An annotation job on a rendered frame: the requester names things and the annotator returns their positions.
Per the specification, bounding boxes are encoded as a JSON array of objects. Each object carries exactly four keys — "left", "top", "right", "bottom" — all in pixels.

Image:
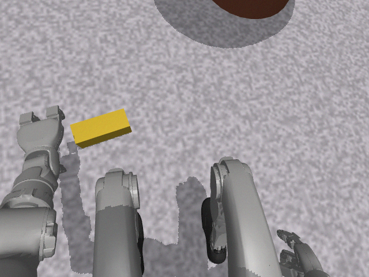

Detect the left robot arm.
[{"left": 0, "top": 147, "right": 60, "bottom": 277}]

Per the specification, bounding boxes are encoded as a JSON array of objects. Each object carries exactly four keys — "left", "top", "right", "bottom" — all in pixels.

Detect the right robot hand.
[{"left": 277, "top": 230, "right": 323, "bottom": 277}]

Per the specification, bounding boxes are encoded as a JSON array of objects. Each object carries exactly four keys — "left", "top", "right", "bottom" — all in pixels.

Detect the left robot hand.
[{"left": 17, "top": 105, "right": 67, "bottom": 174}]

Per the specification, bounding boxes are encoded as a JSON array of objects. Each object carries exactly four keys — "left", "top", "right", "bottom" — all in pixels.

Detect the right robot foot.
[{"left": 201, "top": 197, "right": 227, "bottom": 264}]

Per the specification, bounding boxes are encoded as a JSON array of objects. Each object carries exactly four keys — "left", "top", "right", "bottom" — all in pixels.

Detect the carton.
[{"left": 70, "top": 109, "right": 132, "bottom": 148}]

